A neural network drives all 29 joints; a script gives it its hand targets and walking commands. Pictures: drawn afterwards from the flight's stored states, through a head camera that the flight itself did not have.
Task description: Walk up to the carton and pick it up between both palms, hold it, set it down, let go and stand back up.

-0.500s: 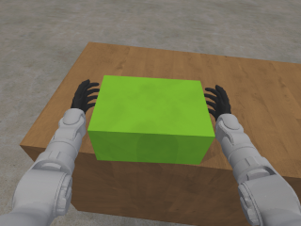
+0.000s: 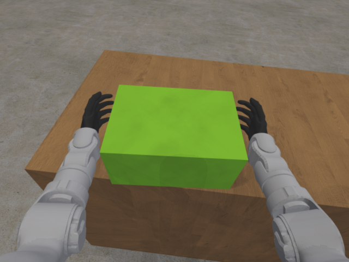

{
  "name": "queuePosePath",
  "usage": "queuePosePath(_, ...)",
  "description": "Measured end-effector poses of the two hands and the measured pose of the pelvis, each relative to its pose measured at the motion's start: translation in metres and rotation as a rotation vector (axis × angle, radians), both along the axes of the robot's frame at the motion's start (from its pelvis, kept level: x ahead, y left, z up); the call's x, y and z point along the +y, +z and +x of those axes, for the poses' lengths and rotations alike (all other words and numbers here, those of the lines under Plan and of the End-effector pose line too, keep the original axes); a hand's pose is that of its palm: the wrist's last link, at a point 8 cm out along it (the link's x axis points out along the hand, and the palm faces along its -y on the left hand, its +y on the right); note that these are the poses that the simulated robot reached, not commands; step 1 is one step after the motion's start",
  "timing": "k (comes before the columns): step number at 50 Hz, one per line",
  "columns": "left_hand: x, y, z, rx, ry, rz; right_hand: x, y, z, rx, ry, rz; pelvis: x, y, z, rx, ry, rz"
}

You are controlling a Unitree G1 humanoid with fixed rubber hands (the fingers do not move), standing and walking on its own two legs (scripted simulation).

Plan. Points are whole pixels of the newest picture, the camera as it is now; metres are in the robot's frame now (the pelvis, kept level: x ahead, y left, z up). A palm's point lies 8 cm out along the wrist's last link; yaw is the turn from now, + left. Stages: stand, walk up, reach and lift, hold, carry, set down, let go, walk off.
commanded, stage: reach and lift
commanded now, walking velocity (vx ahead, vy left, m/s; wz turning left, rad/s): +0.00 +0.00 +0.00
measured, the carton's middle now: (173, 136) +0.43 +0.03 +0.05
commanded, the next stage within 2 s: none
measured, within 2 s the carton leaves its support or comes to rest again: neither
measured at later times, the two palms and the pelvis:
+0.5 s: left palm (81, 120) +0.37 +0.22 +0.15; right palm (264, 137) +0.38 -0.17 +0.13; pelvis +0.00 +0.00 +0.01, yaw +1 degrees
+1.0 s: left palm (69, 116) +0.35 +0.22 +0.19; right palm (272, 131) +0.36 -0.17 +0.17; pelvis -0.01 +0.01 +0.01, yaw +2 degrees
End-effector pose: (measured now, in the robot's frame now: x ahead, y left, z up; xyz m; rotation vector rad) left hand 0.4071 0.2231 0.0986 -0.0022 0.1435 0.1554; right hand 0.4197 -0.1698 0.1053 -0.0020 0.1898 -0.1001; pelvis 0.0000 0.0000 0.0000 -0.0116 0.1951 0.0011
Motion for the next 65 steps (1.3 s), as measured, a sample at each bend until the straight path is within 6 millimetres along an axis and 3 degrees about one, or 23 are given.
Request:
queuePosePath(5, 0.006, 0.017, -0.005, -0.066, -0.01, 0.04, 0.007, 0.009, -0.006, -0.068, 0.005, -0.033, 0.001, 0.004, 0.0, -0.065, 0.012, 0.002)
queuePosePath(17, 0.002, 0.027, -0.027, -0.053, -0.028, 0.011, 0.004, 0.006, -0.036, -0.055, -0.005, -0.038, 0.005, 0.008, 0.003, -0.171, 0.025, 0.005)
queuePosePath(28, 0.001, 0.055, -0.037, -0.046, -0.015, 0.028, 0.002, 0.033, -0.042, -0.053, 0.007, -0.059, 0.004, 0.008, -0.004, -0.208, 0.02, 0.007)
queuePosePath(42, 0.005, 0.074, -0.054, -0.045, -0.004, 0.03, 0.007, 0.051, -0.052, -0.056, 0.023, -0.034, 0.005, 0.007, -0.006, -0.242, 0.038, 0.009)
queuePosePath(65, -0.005, 0.108, -0.073, -0.029, 0.005, -0.002, -0.004, 0.094, -0.067, -0.046, 0.024, 0.005, 0.004, 0.007, -0.012, -0.263, 0.019, 0.008)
